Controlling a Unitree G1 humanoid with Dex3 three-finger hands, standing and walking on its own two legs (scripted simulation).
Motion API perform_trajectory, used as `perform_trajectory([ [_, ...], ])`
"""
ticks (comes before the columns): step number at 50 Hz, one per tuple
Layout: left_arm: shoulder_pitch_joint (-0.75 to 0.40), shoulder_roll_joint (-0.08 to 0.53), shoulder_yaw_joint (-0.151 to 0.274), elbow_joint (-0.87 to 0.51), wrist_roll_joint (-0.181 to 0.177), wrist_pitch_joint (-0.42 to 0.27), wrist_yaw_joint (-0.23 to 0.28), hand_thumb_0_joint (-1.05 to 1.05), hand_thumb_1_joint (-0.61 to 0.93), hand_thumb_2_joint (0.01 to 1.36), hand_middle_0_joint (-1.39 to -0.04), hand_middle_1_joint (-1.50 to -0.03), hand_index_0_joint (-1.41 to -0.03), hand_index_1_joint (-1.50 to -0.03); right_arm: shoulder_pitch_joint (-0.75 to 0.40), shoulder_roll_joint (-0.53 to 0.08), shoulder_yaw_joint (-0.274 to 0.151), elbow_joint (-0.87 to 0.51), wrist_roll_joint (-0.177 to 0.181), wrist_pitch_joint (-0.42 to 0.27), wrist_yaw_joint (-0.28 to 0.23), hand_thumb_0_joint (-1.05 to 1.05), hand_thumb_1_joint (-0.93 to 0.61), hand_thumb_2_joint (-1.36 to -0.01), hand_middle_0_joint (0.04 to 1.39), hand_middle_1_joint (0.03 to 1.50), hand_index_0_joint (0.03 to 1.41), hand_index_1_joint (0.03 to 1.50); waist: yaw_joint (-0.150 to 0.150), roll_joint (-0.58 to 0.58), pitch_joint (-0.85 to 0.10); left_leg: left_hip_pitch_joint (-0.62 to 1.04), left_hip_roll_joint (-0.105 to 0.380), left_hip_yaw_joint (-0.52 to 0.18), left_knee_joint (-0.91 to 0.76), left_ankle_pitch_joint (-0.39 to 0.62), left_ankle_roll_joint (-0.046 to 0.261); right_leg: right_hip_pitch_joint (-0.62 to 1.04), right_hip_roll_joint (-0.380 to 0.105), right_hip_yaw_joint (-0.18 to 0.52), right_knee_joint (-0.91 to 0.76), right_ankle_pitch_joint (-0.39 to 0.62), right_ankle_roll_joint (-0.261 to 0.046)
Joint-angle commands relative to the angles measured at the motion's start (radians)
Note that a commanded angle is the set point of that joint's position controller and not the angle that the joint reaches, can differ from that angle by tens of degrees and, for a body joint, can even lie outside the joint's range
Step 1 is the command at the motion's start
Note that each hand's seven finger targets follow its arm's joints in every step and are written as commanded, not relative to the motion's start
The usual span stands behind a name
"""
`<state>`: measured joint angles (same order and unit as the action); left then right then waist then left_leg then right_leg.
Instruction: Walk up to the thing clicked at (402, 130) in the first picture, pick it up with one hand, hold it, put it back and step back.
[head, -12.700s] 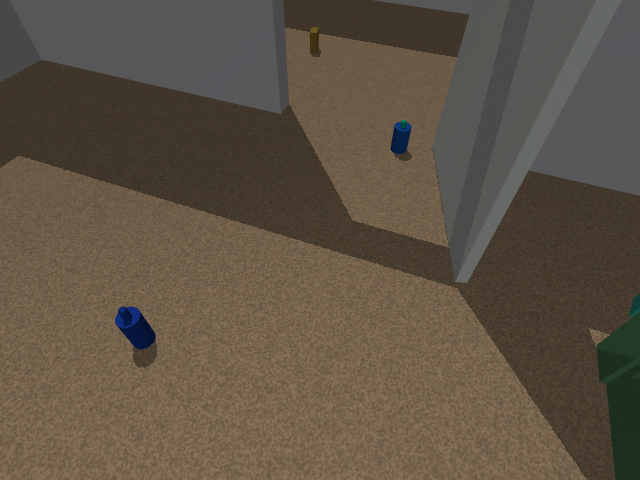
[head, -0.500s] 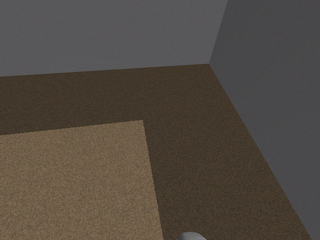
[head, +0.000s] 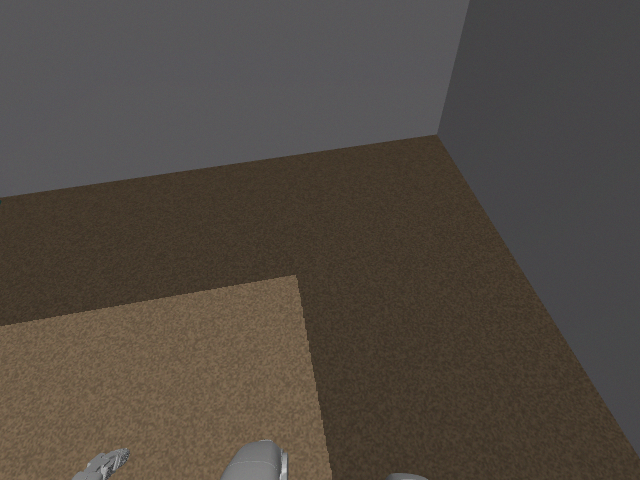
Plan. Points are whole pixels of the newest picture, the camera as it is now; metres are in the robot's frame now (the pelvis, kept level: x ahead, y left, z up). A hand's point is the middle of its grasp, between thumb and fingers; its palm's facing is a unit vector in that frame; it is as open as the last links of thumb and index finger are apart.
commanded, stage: walk up
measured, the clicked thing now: out of the picture -0.75 -0.97 -0.68
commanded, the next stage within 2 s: none
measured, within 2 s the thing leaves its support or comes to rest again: neither
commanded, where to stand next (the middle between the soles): +0.42 +0.01 m, yaw +0 degrees
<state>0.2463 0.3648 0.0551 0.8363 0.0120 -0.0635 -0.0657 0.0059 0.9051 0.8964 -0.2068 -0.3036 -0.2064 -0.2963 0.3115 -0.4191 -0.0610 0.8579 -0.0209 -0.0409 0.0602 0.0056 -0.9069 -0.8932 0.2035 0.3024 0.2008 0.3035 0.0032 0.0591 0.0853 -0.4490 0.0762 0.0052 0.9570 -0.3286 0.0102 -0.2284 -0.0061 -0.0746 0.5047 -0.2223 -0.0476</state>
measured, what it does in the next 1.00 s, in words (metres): walks ahead, turning right: left foot, then right foot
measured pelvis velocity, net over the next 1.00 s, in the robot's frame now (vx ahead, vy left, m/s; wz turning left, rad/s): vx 0.43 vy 0.07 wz -0.66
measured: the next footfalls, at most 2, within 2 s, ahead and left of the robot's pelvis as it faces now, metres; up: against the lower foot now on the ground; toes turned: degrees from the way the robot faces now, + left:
left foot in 0.16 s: +0.21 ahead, +0.16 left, +0.00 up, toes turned +3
right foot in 0.56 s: +0.36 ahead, -0.14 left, +0.00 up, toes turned -22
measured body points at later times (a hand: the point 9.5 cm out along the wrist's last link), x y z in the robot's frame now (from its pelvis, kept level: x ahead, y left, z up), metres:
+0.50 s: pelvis +0.22 +0.03 +0.00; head +0.22 +0.01 +0.45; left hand +0.36 +0.33 -0.10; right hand +0.21 -0.30 -0.11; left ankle +0.17 +0.16 -0.73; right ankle +0.29 -0.14 -0.71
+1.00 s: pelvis +0.43 +0.07 -0.03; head +0.49 +0.05 +0.42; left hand +0.69 +0.30 -0.14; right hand +0.39 -0.27 -0.12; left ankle +0.60 +0.10 -0.74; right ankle +0.32 -0.11 -0.71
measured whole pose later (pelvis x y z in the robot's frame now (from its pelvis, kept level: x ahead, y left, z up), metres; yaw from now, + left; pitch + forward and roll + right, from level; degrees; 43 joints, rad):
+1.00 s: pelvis +0.43 +0.07 -0.03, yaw -38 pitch -2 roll -2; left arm 0.27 0.43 0.06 0.76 0.01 0.04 0.04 0.01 0.90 0.90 -0.21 -0.30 -0.21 -0.30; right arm 0.07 -0.38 -0.05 0.76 -0.01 0.04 0.04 0.00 -0.91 -0.89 0.20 0.30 0.20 0.30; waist 0.04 0.01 0.18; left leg -0.47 0.06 -0.01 0.71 -0.18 -0.01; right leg -0.38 0.05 0.25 0.87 -0.46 0.05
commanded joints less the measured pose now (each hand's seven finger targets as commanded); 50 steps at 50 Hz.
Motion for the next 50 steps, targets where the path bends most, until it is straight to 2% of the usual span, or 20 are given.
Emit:
perform_trajectory([
  [1,0.005,0.31,0.094,-0.09,0.005,-0.033,0.016,0.0,0.9,0.9,-0.2,-0.3,-0.2,-0.3,0.025,-0.174,-0.065,-0.072,-0.012,-0.026,0.008,0.0,-0.9,-0.9,0.2,0.3,0.2,0.3,0.024,-0.213,-0.013,0.006,0.038,0.015,-0.23,0.038,-0.014,-0.053,-0.241,0.22,-0.278,-0.257,-0.179],
  [7,-0.013,0.259,0.044,-0.097,-0.004,0.018,0.0,0.0,0.9,0.9,-0.2,-0.3,-0.2,-0.3,0.035,-0.207,-0.093,-0.057,-0.007,-0.045,0.013,0.0,-0.9,-0.9,0.2,0.3,0.2,0.3,-0.046,-0.018,-0.077,0.482,-0.035,0.04,-0.41,0.048,0.005,-0.368,-0.163,0.276,-0.105,-0.381,-0.118],
  [8,-0.037,0.229,0.033,-0.11,0.004,0.021,0.001,0.0,0.9,0.9,-0.2,-0.3,-0.2,-0.3,0.159,-0.247,-0.105,-0.036,-0.008,-0.044,0.0,0.0,-0.9,-0.9,0.2,0.3,0.2,0.3,-0.11,0.076,-0.111,0.568,0.054,-0.099,-0.545,-0.155,0.051,-0.427,-0.094,0.196,0.094,-0.357,-0.071],
  [9,-0.041,0.166,0.016,-0.117,0.002,0.02,0.007,0.0,0.9,0.9,-0.2,-0.3,-0.2,-0.3,0.203,-0.329,-0.12,-0.04,-0.014,-0.045,-0.01,0.0,-0.9,-0.9,0.2,0.3,0.2,0.3,-0.135,0.265,-0.129,0.616,0.332,-0.544,-0.747,-0.466,0.144,-0.578,0.059,0.077,0.442,-0.374,0.005],
  [10,-0.019,0.253,0.027,-0.091,0.013,0.028,0.022,0.0,0.9,0.9,-0.2,-0.3,-0.2,-0.3,0.099,-0.356,-0.121,-0.067,0.009,-0.04,-0.011,0.0,-0.9,-0.9,0.2,0.3,0.2,0.3,-0.106,0.163,-0.083,0.521,0.471,-0.639,-0.819,-0.549,0.256,-0.597,-0.011,0.133,0.56,-0.368,0.009],
  [16,0.075,0.261,0.021,0.02,-0.01,0.041,-0.008,0.0,0.9,0.9,-0.2,-0.3,-0.2,-0.3,-0.081,-0.246,-0.077,-0.09,0.021,-0.024,-0.013,0.0,-0.9,-0.9,0.2,0.3,0.2,0.3,-0.022,0.13,-0.033,0.379,0.253,-0.074,-0.787,-0.138,0.157,-0.355,-0.113,0.074,0.38,-0.123,0.07],
  [23,-0.023,0.228,0.018,-0.001,-0.009,0.044,-0.013,0.0,0.9,0.9,-0.2,-0.3,-0.2,-0.3,-0.111,-0.245,-0.08,-0.12,0.013,0.002,0.014,0.0,-0.9,-0.9,0.2,0.3,0.2,0.3,-0.031,0.085,-0.003,0.328,0.216,0.14,-0.71,-0.022,0.13,-0.22,-0.087,-0.058,0.154,0.029,0.054],
  [26,0.107,0.227,0.028,0.031,-0.001,0.037,0.014,0.0,0.9,0.9,-0.2,-0.3,-0.2,-0.3,-0.17,-0.238,-0.079,-0.136,0.021,0.023,0.016,0.0,-0.9,-0.9,0.2,0.3,0.2,0.3,0.065,0.014,-0.079,0.256,0.184,0.213,-0.411,0.324,0.102,0.029,-0.008,-0.12,0.07,0.062,0.023],
  [27,0.247,0.285,0.055,0.063,0.003,0.03,0.032,0.0,0.9,0.9,-0.2,-0.3,-0.2,-0.3,-0.165,-0.208,-0.068,-0.135,0.022,0.027,0.016,0.0,-0.9,-0.9,0.2,0.3,0.2,0.3,0.141,-0.118,-0.165,0.154,0.106,0.244,-0.134,0.36,0.063,0.245,0.002,-0.051,0.039,0.012,-0.01],
  [28,0.365,0.394,0.085,0.057,0.013,0.024,0.057,0.0,0.9,0.9,-0.2,-0.3,-0.2,-0.3,-0.155,-0.153,-0.049,-0.154,0.03,0.026,0.015,0.0,-0.9,-0.9,0.2,0.3,0.2,0.3,0.195,-0.36,-0.182,-0.069,-0.008,0.223,0.175,0.1,0.005,0.37,-0.178,0.341,-0.099,-0.05,-0.097],
  [29,0.32,0.453,0.084,0.026,0.003,0.02,0.071,0.0,0.9,0.9,-0.2,-0.3,-0.2,-0.3,-0.162,-0.125,-0.032,-0.194,0.034,0.025,0.01,0.0,-0.9,-0.9,0.2,0.3,0.2,0.3,0.147,-0.403,-0.18,-0.27,-0.111,0.052,0.27,-0.305,-0.027,0.399,-0.356,0.812,-0.24,-0.043,-0.206],
  [30,0.241,0.449,0.076,-0.007,-0.013,0.016,0.075,0.0,0.9,0.9,-0.2,-0.3,-0.2,-0.3,-0.18,-0.182,-0.048,-0.187,0.022,0.031,0.004,0.0,-0.9,-0.9,0.2,0.3,0.2,0.3,0.101,-0.213,-0.178,-0.262,-0.029,-0.088,0.333,-0.296,-0.031,0.312,-0.424,0.907,-0.255,-0.153,-0.258],
  [31,0.138,0.411,0.067,-0.013,-0.038,0.016,0.076,0.0,0.9,0.9,-0.2,-0.3,-0.2,-0.3,-0.2,-0.195,-0.053,-0.17,0.03,0.03,0.011,0.0,-0.9,-0.9,0.2,0.3,0.2,0.3,0.061,-0.137,-0.112,-0.281,0.012,-0.088,0.304,-0.215,-0.022,0.29,-0.375,0.755,-0.264,-0.268,-0.232],
  [34,0.091,0.324,0.059,-0.017,-0.031,0.002,0.088,0.0,0.9,0.9,-0.2,-0.3,-0.2,-0.3,-0.156,-0.188,-0.039,-0.14,0.032,0.042,0.028,0.0,-0.9,-0.9,0.2,0.3,0.2,0.3,0.01,-0.178,-0.066,-0.158,0.046,-0.069,0.12,-0.058,-0.01,0.115,-0.216,0.475,-0.244,-0.064,-0.127],
  [41,0.041,0.287,0.049,-0.107,0.003,0.013,0.099,0.0,0.9,0.9,-0.2,-0.3,-0.2,-0.3,-0.207,-0.129,-0.036,-0.159,0.036,0.072,0.005,0.0,-0.9,-0.9,0.2,0.3,0.2,0.3,0.002,-0.254,-0.076,0.043,-0.031,0.009,-0.113,0.078,-0.044,-0.065,-0.098,0.264,-0.064,0.701,-0.12],
  [45,-0.037,0.295,0.059,-0.186,0.004,0.056,0.112,0.0,0.9,0.9,-0.2,-0.3,-0.2,-0.3,-0.118,-0.146,-0.052,-0.129,0.032,0.07,-0.023,0.0,-0.9,-0.9,0.2,0.3,0.2,0.3,-0.068,-0.24,-0.127,0.269,-0.062,-0.039,-0.359,0.158,0.003,-0.184,-0.079,0.366,0.1,0.485,-0.052],
  [46,-0.021,0.243,0.047,-0.201,-0.007,0.061,0.119,0.0,0.9,0.9,-0.2,-0.3,-0.2,-0.3,-0.069,-0.166,-0.058,-0.123,0.019,0.063,-0.03,0.0,-0.9,-0.9,0.2,0.3,0.2,0.3,-0.092,-0.146,-0.14,0.359,-0.013,-0.099,-0.476,0.257,0.03,-0.241,-0.03,0.359,0.193,0.349,0.002],
  [47,0.047,0.162,0.03,-0.208,-0.014,0.068,0.121,0.0,0.9,0.9,-0.2,-0.3,-0.2,-0.3,-0.061,-0.243,-0.078,-0.134,-0.002,0.058,-0.039,0.0,-0.9,-0.9,0.2,0.3,0.2,0.3,-0.074,0.114,-0.184,0.433,0.186,-0.287,-0.558,0.411,0.078,-0.32,0.123,0.247,0.386,0.069,0.058],
  [48,0.147,0.136,0.031,-0.18,-0.009,0.082,0.125,0.0,0.9,0.9,-0.2,-0.3,-0.2,-0.3,-0.127,-0.253,-0.074,-0.173,-0.002,0.061,-0.044,0.0,-0.9,-0.9,0.2,0.3,0.2,0.3,-0.006,0.211,-0.191,0.362,0.369,-0.413,-0.579,0.521,0.112,-0.323,0.136,0.256,0.545,-0.373,0.06],
  [50,0.222,0.214,0.064,-0.108,0.01,0.103,0.122,0.0,0.9,0.9,-0.2,-0.3,-0.2,-0.3,-0.257,-0.26,-0.085,-0.208,0.02,0.065,-0.045,0.0,-0.9,-0.9,0.2,0.3,0.2,0.3,0.02,0.196,-0.194,0.229,0.373,-0.429,-0.658,0.231,0.163,-0.242,0.076,0.228,0.759,-0.342,0.057],
])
